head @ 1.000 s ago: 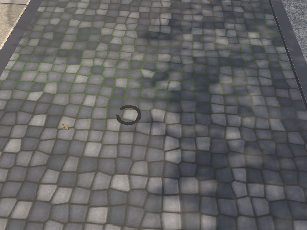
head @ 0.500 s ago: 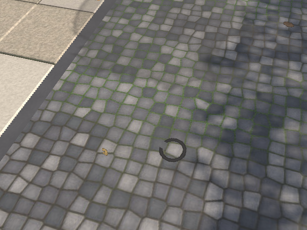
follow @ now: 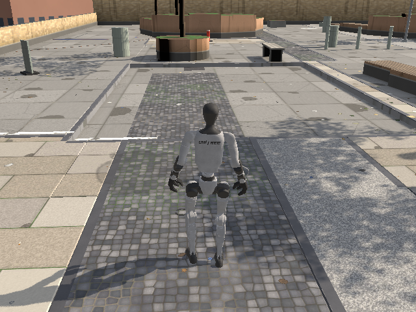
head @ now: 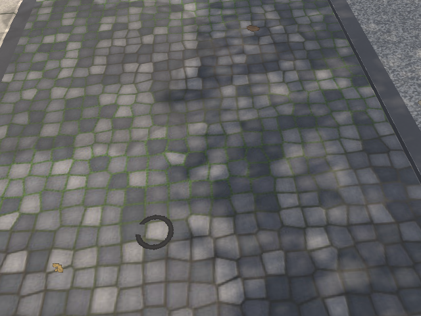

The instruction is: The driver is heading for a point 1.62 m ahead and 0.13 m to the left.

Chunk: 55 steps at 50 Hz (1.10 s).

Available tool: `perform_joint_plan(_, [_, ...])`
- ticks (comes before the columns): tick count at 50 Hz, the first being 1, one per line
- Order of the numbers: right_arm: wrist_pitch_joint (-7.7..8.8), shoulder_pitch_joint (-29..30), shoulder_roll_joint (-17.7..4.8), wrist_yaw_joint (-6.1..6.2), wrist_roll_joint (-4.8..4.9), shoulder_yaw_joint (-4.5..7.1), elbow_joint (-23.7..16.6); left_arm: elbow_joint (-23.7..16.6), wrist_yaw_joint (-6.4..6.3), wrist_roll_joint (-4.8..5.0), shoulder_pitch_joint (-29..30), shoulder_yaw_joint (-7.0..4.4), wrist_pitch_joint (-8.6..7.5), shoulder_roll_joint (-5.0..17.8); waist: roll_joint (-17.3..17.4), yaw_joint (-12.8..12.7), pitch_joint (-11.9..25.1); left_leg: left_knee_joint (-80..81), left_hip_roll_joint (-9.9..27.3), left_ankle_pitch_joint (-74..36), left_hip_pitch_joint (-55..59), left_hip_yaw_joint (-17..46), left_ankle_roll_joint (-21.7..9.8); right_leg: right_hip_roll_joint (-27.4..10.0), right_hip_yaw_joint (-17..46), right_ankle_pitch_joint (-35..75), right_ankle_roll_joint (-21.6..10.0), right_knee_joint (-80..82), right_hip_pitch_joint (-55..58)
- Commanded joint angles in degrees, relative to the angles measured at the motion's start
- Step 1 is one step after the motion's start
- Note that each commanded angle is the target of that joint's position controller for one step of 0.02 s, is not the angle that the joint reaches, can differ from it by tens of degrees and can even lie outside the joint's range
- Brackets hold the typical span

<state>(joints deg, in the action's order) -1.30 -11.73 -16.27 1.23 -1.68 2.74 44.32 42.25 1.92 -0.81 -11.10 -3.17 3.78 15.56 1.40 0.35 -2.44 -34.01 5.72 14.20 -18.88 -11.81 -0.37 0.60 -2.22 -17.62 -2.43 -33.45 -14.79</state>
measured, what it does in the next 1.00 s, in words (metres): steps on the spot: left foot, then right foot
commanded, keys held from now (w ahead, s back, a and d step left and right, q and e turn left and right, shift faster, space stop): e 0.18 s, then q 0.82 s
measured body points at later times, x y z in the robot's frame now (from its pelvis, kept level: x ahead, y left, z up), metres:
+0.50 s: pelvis -0.01 +0.00 +0.01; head +0.01 +0.01 +0.46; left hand +0.14 +0.24 -0.11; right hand +0.05 -0.27 -0.11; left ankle +0.00 +0.11 -0.73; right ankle -0.01 -0.09 -0.72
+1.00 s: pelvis -0.03 -0.03 +0.02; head +0.00 -0.05 +0.47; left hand +0.01 +0.26 -0.08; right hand +0.13 -0.29 -0.12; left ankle -0.09 +0.08 -0.66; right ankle -0.02 -0.12 -0.73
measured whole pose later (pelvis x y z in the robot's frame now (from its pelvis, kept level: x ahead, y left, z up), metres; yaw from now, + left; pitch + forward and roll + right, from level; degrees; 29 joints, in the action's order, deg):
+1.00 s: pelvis -0.03 -0.03 +0.02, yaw +13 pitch +0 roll +1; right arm -4.9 -10.7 -18.3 -2.3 -0.9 5.0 46.0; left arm 42.5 -2.4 -1.5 -12.8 -1.6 0.7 14.7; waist 2.3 -0.3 -3.9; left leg -57.3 -2.7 24.0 -24.6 2.2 2.5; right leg -0.3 -4.6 -13.3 -2.9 -23.1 -9.8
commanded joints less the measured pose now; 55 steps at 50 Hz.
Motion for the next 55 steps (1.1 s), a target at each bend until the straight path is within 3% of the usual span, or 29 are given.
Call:
perform_joint_plan(1, [-1.05, 1.4, -3.3, 0.64, 0.22, 1.02, -6.8, -3.5, -0.89, -0.62, -6.3, -4.25, -1.49, 17.8, -20.5, -2.9, -0.5, -16.2, -5.9, 22.5, -18.4, 4.4, 2.9, -23.5, 35.0, 16.9, -11.3, 20.8, 5.0])
perform_joint_plan(2, [-1.76, 4.6, -5.1, 0.99, -0.08, 1.29, -6.9, -2.4, -1.42, -0.85, -9.2, -4.27, -1.38, 15.6, -12.8, -4.8, -0.2, -24.8, -4.1, 21.1, -16.7, 11.6, 2.6, -22.2, 31.5, 21.2, -14.7, 19.1, 3.6])
perform_joint_plan(3, [-1.9, 3.1, -4.7, 0.64, 0.83, 1.39, -6.1, -2.6, -1.9, -0.33, -5.9, -3.27, -1.31, 12.4, -10.1, -2.0, -0.5, -26.8, -3.6, 16.0, -16.1, 13.3, 2.3, -18.1, 25.5, 20.3, -13.8, 17.9, 2.8])
perform_joint_plan(4, [-1.41, 1.5, -5.0, 0.34, 1.24, 1.55, -4.9, -3.3, -2.11, -0.14, -1.6, -2.73, -1.1, 10.5, -8.5, 0.1, -1.0, -25.7, -3.3, 10.9, -15.4, 14.0, 1.9, -13.7, 21.2, 17.9, -11.1, 17.7, 2.6])
perform_joint_plan(6, [-0.85, -1.0, -6.4, -0.17, -0.27, 2.15, -3.3, -4.5, -2.27, 0.38, 1.2, -2.23, -1.29, 8.6, -9.2, 0.8, 2.6, -27.6, -4.5, 6.8, -14.3, 13.1, 2.1, -10.1, 18.1, 25.9, -9.9, 15.7, 6.1])
perform_joint_plan(8, [-0.96, -1.0, -5.7, -0.54, 0.08, 2.09, -3.5, -4.2, -1.95, 0.8, -1.0, -2.38, -1.6, 8.9, -6.5, 0.2, 5.0, -27.8, -5.0, 6.3, -14.1, 13.3, 2.7, -10.0, 18.5, 28.8, -10.2, 14.6, 8.8])
perform_joint_plan(10, [-1.34, -0.6, -4.8, -0.49, 0.56, 1.78, -3.7, -3.8, -2.03, 0.68, -2.4, -2.44, -1.86, 8.9, -6.4, -0.5, 5.1, -24.8, -4.9, 6.2, -15.2, 13.3, 3.0, -10.4, 19.2, 27.2, -10.5, 14.8, 11.5])
perform_joint_plan(16, [-2.0, -0.5, -2.3, -0.43, 0.98, 0.31, -1.9, -1.8, -2.87, -1.0, -2.3, 0.1, -2.69, 4.6, -8.1, -2.0, 4.4, -7.5, -4.7, 8.1, -0.5, 12.2, 1.4, -10.4, 16.4, 20.9, -9.5, 16.2, 6.4])
perform_joint_plan(18, [-1.92, -1.1, -2.9, -0.33, 1.46, 0.3, -1.1, -0.8, -3.1, -1.27, -2.0, 0.17, -2.73, 6.0, -8.4, -1.9, 3.3, -2.2, -6.1, 8.0, 4.0, 11.7, 0.5, -10.9, 16.6, 19.5, -9.1, 15.5, 4.3])
perform_joint_plan(20, [-1.23, -2.9, -3.4, -0.27, 1.51, 0.33, -0.4, -0.2, -3.59, -0.39, -0.4, -0.3, -2.44, 8.2, -6.6, 0.2, 2.4, 7.1, -7.1, 2.1, 8.0, 11.1, -0.7, -10.7, 16.1, 20.3, -7.8, 12.3, 3.2])
perform_joint_plan(21, [-0.55, -2.9, -4.2, -0.19, 1.21, 0.3, -0.5, 0.2, -3.87, -0.14, -1.0, -0.45, -2.5, 8.5, -4.7, 0.5, 2.3, 12.2, -5.9, -3.6, 10.4, 13.5, -1.3, -10.2, 15.8, 19.5, -5.9, 10.8, 2.1])
perform_joint_plan(22, [0.23, -3.2, -6.5, -0.03, 0.57, 0.59, -0.8, -0.4, -4.0, -0.14, -1.2, -0.38, -2.71, 7.9, -1.3, -0.1, 3.2, 13.7, -1.4, -8.8, 11.9, 20.3, -2.5, -7.9, 14.2, 16.6, -3.8, 7.1, 0.9])
perform_joint_plan(23, [0.61, -1.9, -11.4, -0.15, 0.83, 1.7, -1.2, -1.4, -3.87, 0.13, -2.8, -0.24, -2.84, 6.2, 6.4, -3.3, 3.1, 13.5, 5.6, -21.2, 11.6, 29.9, -6.1, -0.5, 7.7, 8.1, -1.5, 2.6, -2.0])
perform_joint_plan(24, [0.7, -1.9, -10.6, -0.83, 1.49, 1.93, -0.8, -0.7, -4.24, -0.21, -0.7, 0.1, -2.38, 5.3, 9.2, -1.0, 2.0, 15.0, 10.1, -24.5, 7.8, 35.3, -10.9, 3.0, 3.6, -0.9, 0.2, -0.3, -2.0])
perform_joint_plan(25, [0.76, -1.9, -9.2, -1.13, 1.27, 1.67, -1.0, -0.8, -4.34, -0.23, 0.0, 0.01, -2.15, 5.2, 10.3, -0.4, 1.6, 16.2, 10.9, -24.7, 7.4, 37.2, -12.8, 3.7, 3.3, -6.0, 0.5, -4.4, -3.0])
perform_joint_plan(27, [0.45, -2.8, -9.2, -0.88, 0.67, 2.06, -0.6, -1.5, -3.82, 0.29, 2.3, -0.55, -1.88, 5.6, 9.1, 0.9, 1.1, 17.0, 9.4, -23.3, 8.9, 36.8, -14.0, 3.8, 4.5, -11.9, 0.9, -14.3, -7.8])
perform_joint_plan(30, [-0.49, -1.6, -9.3, -0.45, 1.17, 2.99, -0.4, -1.6, -3.59, 0.28, 1.7, -0.25, -1.99, 4.0, 6.2, 0.1, 2.4, 15.1, 4.5, -21.7, 11.6, 32.8, -11.9, 2.9, 4.7, -10.0, 2.8, -14.3, -10.0])
perform_joint_plan(34, [-1.53, -0.8, -9.5, -1.09, 1.05, 3.9, -0.7, -2.3, -3.9, 0.79, 1.2, 0.12, -2.51, 3.6, 8.0, 1.0, 5.0, 13.6, 2.6, -19.8, 10.9, 34.4, -10.5, 3.8, 3.6, -7.6, 3.4, -4.9, -4.9])
perform_joint_plan(37, [-1.92, 3.5, -9.3, -1.47, 1.7, 4.11, -2.0, -0.8, -4.68, 0.3, -5.3, -0.19, -3.22, 4.4, 6.9, -2.8, 5.7, 10.0, -1.2, -12.3, 3.3, 34.7, -5.6, 3.8, 3.4, 2.5, 2.1, 13.7, 7.9])
perform_joint_plan(38, [-1.64, 2.4, -6.8, -1.41, 1.87, 3.5, -2.7, -0.9, -5.22, -0.54, -6.2, -1.17, -3.5, 8.9, -0.9, -2.0, 5.5, 3.8, -5.4, -1.4, -3.4, 30.9, -2.3, -5.6, 12.7, -1.6, 0.1, 20.3, 12.4])
perform_joint_plan(39, [-1.27, -0.2, -2.7, -1.17, 1.92, 2.54, -3.7, -2.9, -5.12, -0.72, -2.5, -2.39, -3.13, 15.4, -15.2, -0.2, 4.6, -7.2, -15.3, 14.4, -12.6, 19.5, 0.4, -20.4, 29.3, -2.0, -5.4, 24.4, 12.8])
perform_joint_plan(40, [-1.43, 1.1, -7.9, -0.88, 0.0, 3.63, -3.0, -2.7, -4.68, -1.52, -2.1, -2.25, -2.9, 14.1, -12.0, -1.1, 3.1, -19.1, -11.0, 18.7, -11.1, 18.1, 0.6, -23.9, 29.3, 5.1, -10.5, 22.1, 5.0])
perform_joint_plan(41, [-1.62, 0.6, -9.0, -1.11, 0.25, 4.28, -2.0, -3.4, -4.35, -1.32, 0.1, -0.88, -3.08, 9.4, -6.9, 0.7, 1.7, -24.4, -10.2, 16.0, -9.3, 19.2, 0.1, -20.7, 24.7, 9.4, -10.8, 21.2, 2.5])
perform_joint_plan(42, [-2.0, -0.8, -8.3, -1.56, 0.3, 4.31, -0.9, -3.8, -4.23, -0.97, 2.8, -0.24, -3.21, 7.2, -5.8, 2.2, 0.1, -28.0, -9.6, 12.6, -8.9, 18.4, 0.2, -16.9, 18.5, 12.6, -9.2, 20.1, 1.4])
perform_joint_plan(43, [-2.38, -2.0, -8.0, -2.17, 0.37, 4.27, -0.3, -4.3, -4.38, -0.91, 4.1, -0.04, -3.38, 6.7, -7.5, 2.9, 0.7, -30.0, -9.3, 10.0, -9.5, 17.4, 0.6, -14.1, 14.1, 14.9, -7.7, 19.2, 3.3])
perform_joint_plan(45, [-2.73, -1.7, -7.1, -3.13, 0.54, 3.76, -0.2, -3.9, -4.63, -0.84, 1.8, -0.12, -3.64, 7.0, -9.2, 1.3, 1.3, -29.4, -9.0, 9.1, -11.3, 15.3, 2.0, -12.4, 9.6, 23.3, -7.8, 17.2, 7.6])
perform_joint_plan(49, [-3.13, 3.5, -5.9, -3.84, 0.81, 2.88, -2.7, -2.0, -4.53, -0.66, -4.3, -0.94, -3.63, 8.5, -9.4, -2.5, 2.4, -22.5, -7.7, 10.5, -12.9, 13.6, 3.4, -15.8, 8.7, 28.4, -10.0, 15.1, 15.3])
perform_joint_plan(54, [-3.31, 5.1, -4.8, -4.21, 1.53, 1.99, -4.6, -1.6, -3.4, -1.0, -3.4, -1.68, -3.52, 10.1, -11.2, -2.7, 3.1, -11.2, -7.0, 12.3, -3.7, 9.4, 1.7, -16.8, 4.4, 31.2, -9.4, 12.6, 11.8])
perform_joint_plan(55, [-3.25, 5.0, -5.0, -4.25, 1.58, 1.9, -5.0, -1.4, -3.1, -1.18, -3.8, -1.95, -3.48, 10.7, -11.6, -3.0, 4.2, -9.1, -7.2, 12.6, -1.9, 8.3, 1.0, -17.1, 4.1, 25.5, -9.1, 13.1, 11.3])
Keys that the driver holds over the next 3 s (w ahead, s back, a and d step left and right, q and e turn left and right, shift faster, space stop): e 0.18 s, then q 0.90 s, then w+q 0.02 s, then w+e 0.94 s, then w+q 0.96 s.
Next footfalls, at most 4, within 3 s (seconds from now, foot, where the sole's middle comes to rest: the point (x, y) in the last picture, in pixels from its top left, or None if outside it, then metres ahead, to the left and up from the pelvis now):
0.44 left None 0.04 0.10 -0.76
0.76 right None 0.02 -0.12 -0.76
1.20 left None -0.05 0.08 -0.76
1.72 right None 0.31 -0.02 -0.76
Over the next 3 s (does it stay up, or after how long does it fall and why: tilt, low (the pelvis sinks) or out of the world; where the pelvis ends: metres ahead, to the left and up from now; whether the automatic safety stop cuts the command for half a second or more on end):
stays up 0.87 0.01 0.02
